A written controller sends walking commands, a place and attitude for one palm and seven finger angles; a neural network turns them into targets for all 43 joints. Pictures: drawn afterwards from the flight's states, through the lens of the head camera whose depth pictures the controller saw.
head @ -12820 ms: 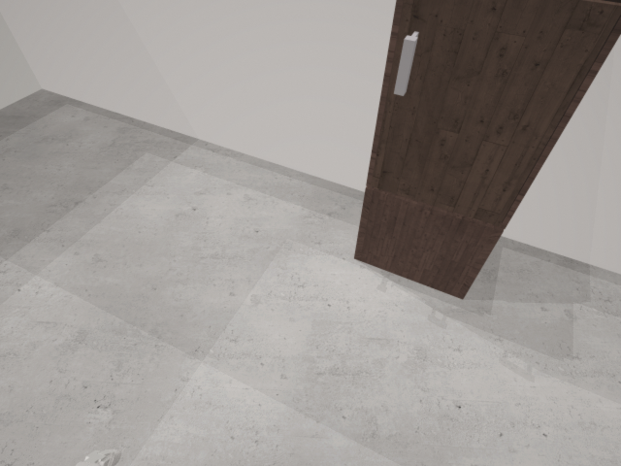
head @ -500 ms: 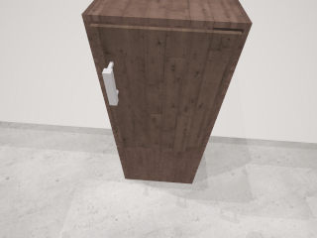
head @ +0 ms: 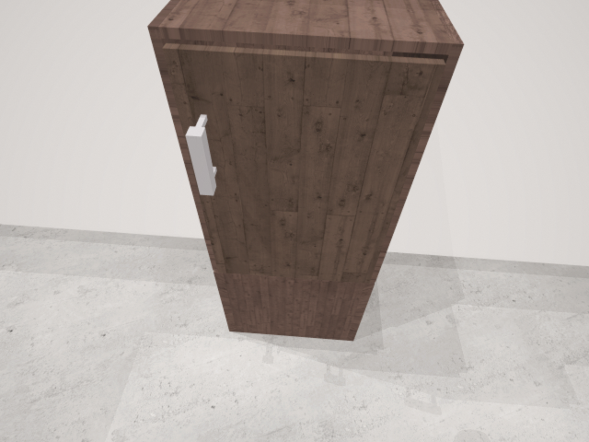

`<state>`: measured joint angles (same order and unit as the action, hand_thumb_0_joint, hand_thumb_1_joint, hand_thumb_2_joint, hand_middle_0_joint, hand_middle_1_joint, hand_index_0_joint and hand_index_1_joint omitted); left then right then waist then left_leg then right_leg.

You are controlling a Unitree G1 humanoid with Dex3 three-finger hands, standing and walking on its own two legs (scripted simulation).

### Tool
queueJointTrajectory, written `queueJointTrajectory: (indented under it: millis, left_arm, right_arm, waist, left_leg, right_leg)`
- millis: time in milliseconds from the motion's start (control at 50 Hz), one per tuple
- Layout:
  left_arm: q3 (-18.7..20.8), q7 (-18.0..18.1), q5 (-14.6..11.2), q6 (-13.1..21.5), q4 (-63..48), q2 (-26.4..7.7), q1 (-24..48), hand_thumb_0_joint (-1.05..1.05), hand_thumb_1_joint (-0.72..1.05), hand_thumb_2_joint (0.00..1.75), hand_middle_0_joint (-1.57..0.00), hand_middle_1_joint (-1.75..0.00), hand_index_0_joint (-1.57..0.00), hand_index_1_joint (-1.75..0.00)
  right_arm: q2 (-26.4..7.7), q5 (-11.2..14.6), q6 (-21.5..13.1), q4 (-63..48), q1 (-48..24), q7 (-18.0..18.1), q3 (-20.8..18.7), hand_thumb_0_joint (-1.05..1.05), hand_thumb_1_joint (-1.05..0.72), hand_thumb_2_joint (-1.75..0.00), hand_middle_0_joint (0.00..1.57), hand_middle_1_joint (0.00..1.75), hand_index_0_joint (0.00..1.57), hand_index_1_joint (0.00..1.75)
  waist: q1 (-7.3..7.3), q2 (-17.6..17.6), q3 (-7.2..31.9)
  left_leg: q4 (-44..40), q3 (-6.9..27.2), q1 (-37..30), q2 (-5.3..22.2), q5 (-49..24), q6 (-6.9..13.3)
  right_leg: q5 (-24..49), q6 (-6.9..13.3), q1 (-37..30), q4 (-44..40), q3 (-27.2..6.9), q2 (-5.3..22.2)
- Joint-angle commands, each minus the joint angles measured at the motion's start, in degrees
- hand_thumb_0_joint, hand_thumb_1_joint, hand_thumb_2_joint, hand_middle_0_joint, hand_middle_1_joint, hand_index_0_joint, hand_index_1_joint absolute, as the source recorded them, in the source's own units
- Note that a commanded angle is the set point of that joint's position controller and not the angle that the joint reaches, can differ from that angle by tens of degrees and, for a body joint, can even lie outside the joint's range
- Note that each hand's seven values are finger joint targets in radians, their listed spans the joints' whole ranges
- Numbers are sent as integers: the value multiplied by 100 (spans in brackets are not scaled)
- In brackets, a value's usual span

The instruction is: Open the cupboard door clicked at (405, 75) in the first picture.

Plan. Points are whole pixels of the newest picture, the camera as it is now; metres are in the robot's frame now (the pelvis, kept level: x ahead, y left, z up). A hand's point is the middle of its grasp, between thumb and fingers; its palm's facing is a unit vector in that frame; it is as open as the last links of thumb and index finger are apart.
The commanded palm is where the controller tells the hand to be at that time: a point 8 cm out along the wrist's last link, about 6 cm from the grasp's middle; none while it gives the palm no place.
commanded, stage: raise the hand with hooked fingers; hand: left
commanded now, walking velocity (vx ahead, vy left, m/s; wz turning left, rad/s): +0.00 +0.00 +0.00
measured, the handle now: (205, 155) +0.54 +0.20 +0.08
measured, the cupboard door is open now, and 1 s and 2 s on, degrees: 0 0 0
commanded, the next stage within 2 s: none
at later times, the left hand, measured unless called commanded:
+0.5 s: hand (131, 431) +0.14 +0.22 -0.04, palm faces +0.08 -1.00 +0.00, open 8.9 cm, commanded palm +0.13 +0.27 -0.02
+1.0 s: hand (98, 367) +0.20 +0.26 +0.02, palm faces +0.01 -1.00 -0.05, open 12.0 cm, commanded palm +0.17 +0.31 +0.04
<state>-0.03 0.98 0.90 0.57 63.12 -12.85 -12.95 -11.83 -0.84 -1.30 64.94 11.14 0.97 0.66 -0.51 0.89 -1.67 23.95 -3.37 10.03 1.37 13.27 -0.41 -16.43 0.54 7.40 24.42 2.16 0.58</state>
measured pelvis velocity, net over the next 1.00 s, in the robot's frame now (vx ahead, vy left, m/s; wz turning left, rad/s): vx -0.04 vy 0.02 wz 0.02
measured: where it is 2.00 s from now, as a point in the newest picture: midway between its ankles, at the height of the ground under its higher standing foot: outside the picture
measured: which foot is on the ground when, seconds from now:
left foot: down 0.00-1.00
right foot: down 0.00-1.00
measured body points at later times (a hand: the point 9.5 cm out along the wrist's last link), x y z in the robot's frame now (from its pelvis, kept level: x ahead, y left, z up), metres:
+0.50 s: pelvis -0.05 -0.01 -0.08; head -0.01 +0.01 +0.37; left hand +0.13 +0.27 -0.04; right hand +0.18 -0.24 -0.12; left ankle -0.01 +0.12 -0.74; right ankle -0.04 -0.11 -0.74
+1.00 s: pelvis -0.04 +0.02 -0.05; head -0.01 +0.03 +0.40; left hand +0.19 +0.31 +0.03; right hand +0.12 -0.22 -0.12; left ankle -0.01 +0.12 -0.74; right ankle -0.04 -0.11 -0.74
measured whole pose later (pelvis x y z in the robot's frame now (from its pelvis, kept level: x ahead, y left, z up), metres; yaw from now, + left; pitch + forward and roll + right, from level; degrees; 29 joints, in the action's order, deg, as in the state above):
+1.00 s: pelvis -0.04 +0.02 -0.05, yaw +1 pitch +8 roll -3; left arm 17.4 -22.2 -19.4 15.2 5.3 -18.7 -13.8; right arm -15.2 2.3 -14.7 33.8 17.0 4.3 1.4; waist 0.5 -1.7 4.8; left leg 52.2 -0.6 37.2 1.9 22.7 1.6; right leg -24.5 -0.8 31.6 48.7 4.1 0.9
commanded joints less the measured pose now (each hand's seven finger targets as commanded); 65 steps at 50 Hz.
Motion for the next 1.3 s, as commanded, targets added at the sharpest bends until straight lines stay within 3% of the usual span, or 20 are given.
queueJointTrajectory:
  millis: [0,20,40,60,80,100,120,140,180,220,260,300,360,440,520,600,660,840,880,1280]
  left_arm:
    - [65,325,24,185,-40,-406,-830,0,90,90,-20,-30,-20,-30]
    - [1408,258,-1084,1444,-8578,-2200,3510,0,88,89,-20,-32,-20,-32]
    - [1272,396,-626,1244,-7144,-1691,543,0,85,88,-20,-33,-20,-33]
    - [574,500,-937,608,-6305,-289,-899,0,83,87,-21,-34,-21,-34]
    - [569,374,-1032,642,-6112,64,-620,0,81,86,-21,-36,-21,-36]
    - [879,242,-1115,967,-6269,-257,-160,0,78,85,-21,-37,-21,-37]
    - [1099,48,-1150,1326,-5830,-320,-430,0,76,84,-21,-39,-21,-39]
    - [1069,-238,-1259,1705,-5263,13,-1144,0,74,83,-21,-40,-21,-40]
    - [1238,-931,-1396,2550,-4698,66,-1776,0,69,81,-22,-43,-22,-43]
    - [1230,-1727,-1568,3402,-4753,-11,-1709,0,64,79,-22,-47,-22,-47]
    - [1716,-2495,-1724,3806,-4716,-709,-1373,0,60,77,-22,-50,-22,-50]
    - [1997,-2810,-2077,3503,-5413,-977,-965,0,55,75,-22,-53,-22,-53]
    - [2131,-2696,-2399,3017,-6437,-1165,-41,0,48,72,-23,-57,-23,-57]
    - [1773,-2248,-2060,2951,-7608,-1074,474,0,39,68,-24,-63,-24,-63]
    - [1600,-2292,-1901,2670,-7220,-1146,605,0,29,64,-24,-69,-24,-69]
    - [1982,-2442,-2040,2106,-6827,-1392,147,0,20,60,-25,-75,-25,-75]
    - [2354,-2424,-2210,1822,-6509,-1543,-47,0,13,57,-25,-80,-25,-80]
    - [2197,-2305,-2201,1955,-6769,-1435,317,0,-8,48,-27,-93,-27,-93]
    - [2226,-2338,-2179,1938,-6992,-1598,571,0,-13,46,-27,-96,-27,-96]
    - [2590,-2657,-2185,1076,-6332,-2198,2233,0,-50,30,-30,-120,-30,-120]
  right_arm:
    - [-633,79,-77,-622,-193,23,-162,0,-90,-90,20,30,20,30]
    - [-1384,351,-873,-2422,188,266,-342,0,-90,-90,20,30,20,30]
    - [-954,259,-1361,-2330,-189,459,-252,0,-90,-90,20,30,20,30]
    - [-683,352,-1480,-2288,-248,460,-326,0,-90,-90,20,30,20,30]
    - [-786,368,-1490,-2231,27,410,-360,0,-90,-90,20,30,20,30]
    - [-954,293,-1524,-2556,-107,396,-485,0,-90,-90,20,30,20,30]
    - [-1028,195,-1534,-2600,-64,379,-546,0,-90,-90,20,30,20,30]
    - [-963,123,-1544,-2769,-129,341,-570,0,-90,-90,20,30,20,30]
    - [-897,117,-1580,-3058,-299,166,-595,0,-90,-90,20,30,20,30]
    - [-934,131,-1639,-3413,-475,25,-636,0,-90,-90,20,30,20,30]
    - [-1031,214,-1682,-3738,-410,-41,-672,0,-90,-90,20,30,20,30]
    - [-1076,312,-1626,-4231,-533,38,-644,0,-90,-90,20,30,20,30]
    - [-1014,353,-1542,-4456,-367,224,-522,0,-90,-90,20,30,20,30]
    - [-921,294,-1558,-4269,-37,376,-434,0,-90,-90,20,30,20,30]
    - [-985,291,-1611,-4007,45,467,-341,0,-90,-90,20,30,20,30]
    - [-989,332,-1616,-4068,-41,458,-286,0,-90,-90,20,30,20,30]
    - [-977,317,-1562,-4101,-102,450,-268,0,-90,-90,20,30,20,30]
    - [-1059,333,-1682,-4069,92,383,-251,0,-90,-90,20,30,20,30]
    - [-1102,343,-1698,-4103,85,389,-240,0,-90,-90,20,30,20,30]
    - [-1124,412,-1518,-4042,-19,542,-73,0,-90,-90,20,30,20,30]
  waist:
    - [-117,-188,-215]
    - [505,-1142,2604]
    - [-154,-1764,2500]
    - [68,-1417,1621]
    - [290,-649,889]
    - [384,-86,329]
    - [394,441,277]
    - [196,907,239]
    - [-165,859,442]
    - [-258,845,872]
    - [-270,415,1194]
    - [-307,197,1806]
    - [-105,35,1749]
    - [177,-590,1888]
    - [363,-577,1489]
    - [67,-621,1795]
    - [-87,-220,1794]
    - [60,-289,1597]
    - [19,-573,1650]
    - [4,-729,1377]
  left_leg:
    - [930,149,208,513,-1110,13]
    - [144,280,-1229,-184,-2131,171]
    - [128,239,-1692,69,-3081,257]
    - [144,322,-999,127,-2834,76]
    - [340,351,-510,97,-2331,102]
    - [620,411,75,-3,-1559,128]
    - [860,389,554,-50,-1070,116]
    - [1134,381,1079,-93,-695,86]
    - [1702,301,1923,-194,-318,-18]
    - [2334,242,2629,-247,77,-22]
    - [2821,230,3025,-271,224,-4]
    - [2955,95,3062,-312,534,79]
    - [3083,208,3106,-235,910,152]
    - [3025,377,2555,-75,413,236]
    - [2877,540,2538,-34,535,239]
    - [2535,553,2340,-81,376,204]
    - [2373,560,2323,-89,134,186]
    - [1950,582,1860,-54,200,159]
    - [1851,594,1693,-59,183,155]
    - [1128,655,768,-59,-241,113]
  right_leg:
    - [3119,-101,419,-463,-922,976]
    - [3215,159,-228,244,-237,337]
    - [2056,235,91,610,-77,68]
    - [980,119,653,594,328,13]
    - [1064,45,1044,459,380,-1]
    - [1010,-4,1491,462,427,-37]
    - [767,-30,1870,605,468,-52]
    - [503,-43,2199,896,501,-89]
    - [258,28,2563,1589,389,-70]
    - [-39,63,2919,2174,147,-35]
    - [-243,123,2963,2443,-279,64]
    - [-897,52,2894,2358,-475,84]
    - [-1779,-38,3035,2006,-780,59]
    - [-745,26,3107,2205,-476,-84]
    - [-659,28,3326,2188,-224,-167]
    - [-526,41,2811,2026,-113,-154]
    - [-279,29,2487,1942,-43,-185]
    - [-238,14,2548,1803,191,-225]
    - [-219,50,2467,1780,186,-221]
    - [388,103,1725,1108,245,-259]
